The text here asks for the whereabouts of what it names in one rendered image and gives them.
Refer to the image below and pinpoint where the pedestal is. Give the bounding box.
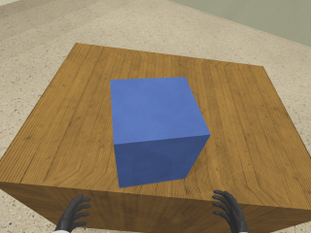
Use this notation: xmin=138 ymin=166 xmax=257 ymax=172
xmin=0 ymin=43 xmax=311 ymax=233

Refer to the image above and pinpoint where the left robot hand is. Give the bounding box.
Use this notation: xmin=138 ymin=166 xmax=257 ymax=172
xmin=54 ymin=194 xmax=91 ymax=233

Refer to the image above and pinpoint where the carton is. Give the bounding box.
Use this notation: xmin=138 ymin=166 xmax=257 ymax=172
xmin=110 ymin=77 xmax=211 ymax=188

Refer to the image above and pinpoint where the right robot hand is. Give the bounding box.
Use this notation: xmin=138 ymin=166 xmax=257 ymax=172
xmin=212 ymin=190 xmax=250 ymax=233

